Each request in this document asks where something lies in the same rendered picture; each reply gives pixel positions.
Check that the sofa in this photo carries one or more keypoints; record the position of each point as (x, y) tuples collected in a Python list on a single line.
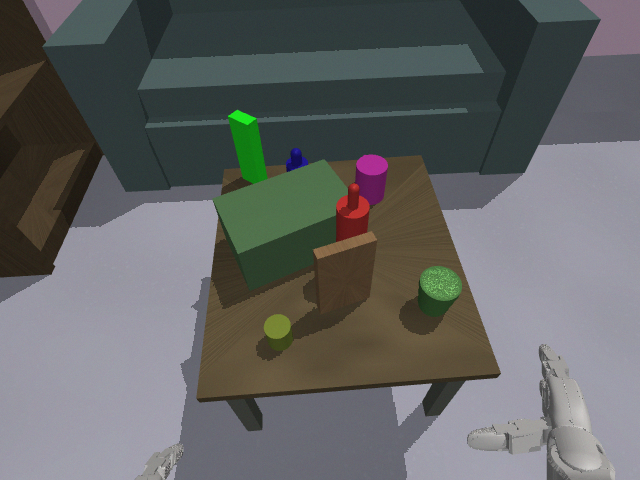
[(470, 85)]

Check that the left robot hand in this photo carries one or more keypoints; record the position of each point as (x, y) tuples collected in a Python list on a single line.
[(158, 467)]

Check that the coffee table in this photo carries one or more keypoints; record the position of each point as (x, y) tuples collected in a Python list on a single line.
[(381, 341)]

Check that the right robot hand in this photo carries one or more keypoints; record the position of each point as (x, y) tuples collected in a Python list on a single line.
[(563, 404)]

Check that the bookshelf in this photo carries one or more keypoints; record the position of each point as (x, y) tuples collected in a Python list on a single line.
[(48, 155)]

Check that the right robot arm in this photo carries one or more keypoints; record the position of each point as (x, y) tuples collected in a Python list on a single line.
[(575, 454)]

